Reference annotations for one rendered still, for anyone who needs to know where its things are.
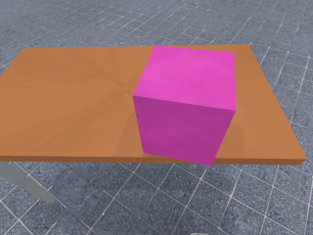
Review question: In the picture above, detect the carton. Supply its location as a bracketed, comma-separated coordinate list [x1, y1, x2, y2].
[132, 45, 236, 166]

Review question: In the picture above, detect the table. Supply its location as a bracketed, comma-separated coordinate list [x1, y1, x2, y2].
[0, 44, 307, 204]

